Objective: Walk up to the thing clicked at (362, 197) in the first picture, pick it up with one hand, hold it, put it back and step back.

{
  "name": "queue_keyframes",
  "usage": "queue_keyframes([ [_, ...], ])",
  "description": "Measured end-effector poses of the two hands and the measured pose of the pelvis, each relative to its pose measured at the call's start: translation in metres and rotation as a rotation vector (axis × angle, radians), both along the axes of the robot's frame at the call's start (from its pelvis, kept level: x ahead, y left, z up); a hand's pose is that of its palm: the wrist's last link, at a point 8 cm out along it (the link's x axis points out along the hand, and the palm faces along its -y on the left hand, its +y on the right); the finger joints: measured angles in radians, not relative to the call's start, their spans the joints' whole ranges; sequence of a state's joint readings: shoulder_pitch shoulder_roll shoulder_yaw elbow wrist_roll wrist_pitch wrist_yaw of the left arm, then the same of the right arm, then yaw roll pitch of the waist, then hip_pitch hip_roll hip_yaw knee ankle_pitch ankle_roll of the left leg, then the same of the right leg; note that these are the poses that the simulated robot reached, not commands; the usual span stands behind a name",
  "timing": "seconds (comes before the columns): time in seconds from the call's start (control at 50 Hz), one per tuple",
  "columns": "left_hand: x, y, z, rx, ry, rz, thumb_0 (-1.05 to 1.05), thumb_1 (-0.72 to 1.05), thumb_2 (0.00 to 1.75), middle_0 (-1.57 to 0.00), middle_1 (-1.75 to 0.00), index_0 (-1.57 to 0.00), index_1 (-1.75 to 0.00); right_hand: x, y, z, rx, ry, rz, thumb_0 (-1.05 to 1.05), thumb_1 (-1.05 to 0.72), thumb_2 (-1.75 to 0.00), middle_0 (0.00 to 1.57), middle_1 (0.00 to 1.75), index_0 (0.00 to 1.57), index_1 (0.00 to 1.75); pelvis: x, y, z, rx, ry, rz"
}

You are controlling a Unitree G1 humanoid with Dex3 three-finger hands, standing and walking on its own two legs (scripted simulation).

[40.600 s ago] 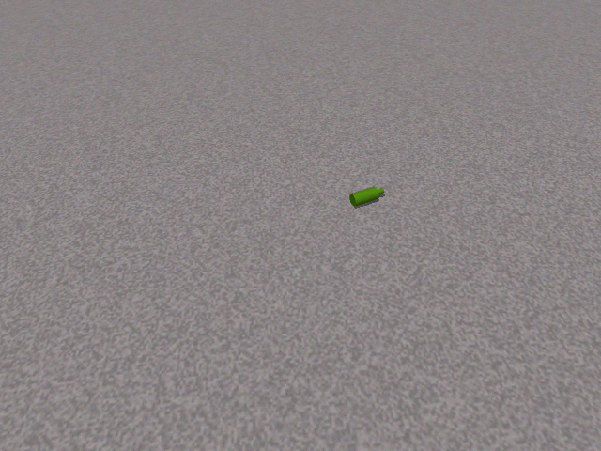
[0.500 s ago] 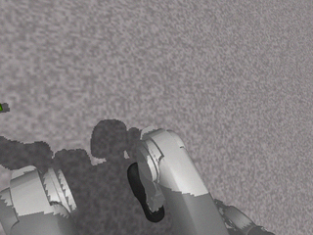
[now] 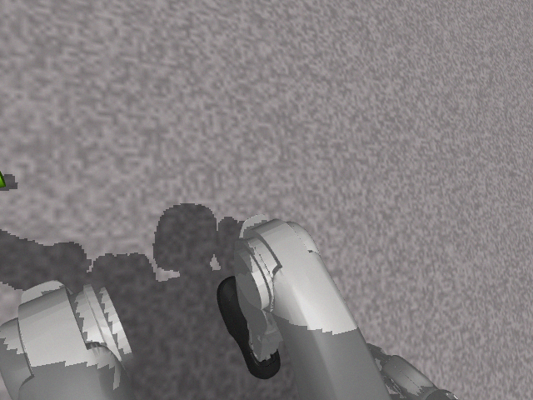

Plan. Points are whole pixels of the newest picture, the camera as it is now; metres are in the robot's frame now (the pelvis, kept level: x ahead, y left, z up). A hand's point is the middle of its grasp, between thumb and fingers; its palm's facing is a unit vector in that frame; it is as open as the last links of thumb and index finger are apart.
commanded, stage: withdraw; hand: left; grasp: from above
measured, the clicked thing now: out of the picture +0.46 +0.32 -0.27
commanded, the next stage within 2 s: home in 0.74 s
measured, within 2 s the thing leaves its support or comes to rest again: neither
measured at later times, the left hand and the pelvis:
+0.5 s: hand out of the picture +0.42 +0.36 -0.06, palm faces -0.48 -0.12 -0.87, open 13.9 cm; pelvis -0.01 -0.01 +0.07, yaw +7 degrees
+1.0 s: hand out of the picture +0.46 +0.35 -0.14, palm faces -0.32 -0.10 -0.94, open 13.2 cm; pelvis +0.00 -0.01 +0.02, yaw +5 degrees
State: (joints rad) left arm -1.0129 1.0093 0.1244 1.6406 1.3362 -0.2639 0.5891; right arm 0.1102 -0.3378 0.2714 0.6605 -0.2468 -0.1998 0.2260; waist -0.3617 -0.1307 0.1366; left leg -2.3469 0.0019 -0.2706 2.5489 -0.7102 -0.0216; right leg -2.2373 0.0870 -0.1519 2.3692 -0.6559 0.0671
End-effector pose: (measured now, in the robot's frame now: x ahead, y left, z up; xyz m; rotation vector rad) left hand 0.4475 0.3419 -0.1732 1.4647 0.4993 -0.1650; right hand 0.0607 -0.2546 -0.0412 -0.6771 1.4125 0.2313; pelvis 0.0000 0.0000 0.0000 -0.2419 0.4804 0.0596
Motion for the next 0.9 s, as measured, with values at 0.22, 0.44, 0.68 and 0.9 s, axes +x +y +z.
queue_keyframes([
  [0.22,0.008,0.020,0.075,0.081,-0.139,0.137,0.00,-0.48,0.96,-0.10,-0.99,-0.11,-0.98,0.020,0.002,-0.009,0.083,-0.055,-0.098,0.01,-0.91,-0.89,0.20,0.30,0.21,0.30,0.007,-0.001,0.013,0.019,0.085,0.016],
  [0.44,-0.010,0.020,0.169,0.074,0.059,0.123,0.00,-0.48,0.97,-0.11,-0.98,-0.11,-0.97,0.049,0.000,0.007,0.135,-0.144,-0.189,0.01,-0.91,-0.90,0.20,0.30,0.21,0.30,-0.002,-0.004,0.059,0.069,0.111,0.067],
  [0.68,-0.031,0.017,0.148,0.020,0.090,0.010,0.00,-0.47,0.97,-0.12,-0.97,-0.12,-0.96,0.035,-0.026,0.017,-0.008,-0.115,-0.139,0.01,-0.91,-0.89,0.20,0.30,0.20,0.30,-0.012,-0.011,0.054,0.084,0.086,0.076],
  [0.9,-0.009,0.006,0.088,0.020,-0.009,-0.004,0.00,-0.45,0.96,-0.13,-0.97,-0.14,-0.96,-0.003,-0.019,-0.006,-0.056,-0.040,-0.159,0.01,-0.90,-0.89,0.20,0.30,0.20,0.30,-0.010,-0.007,0.020,0.063,0.071,0.059],
])
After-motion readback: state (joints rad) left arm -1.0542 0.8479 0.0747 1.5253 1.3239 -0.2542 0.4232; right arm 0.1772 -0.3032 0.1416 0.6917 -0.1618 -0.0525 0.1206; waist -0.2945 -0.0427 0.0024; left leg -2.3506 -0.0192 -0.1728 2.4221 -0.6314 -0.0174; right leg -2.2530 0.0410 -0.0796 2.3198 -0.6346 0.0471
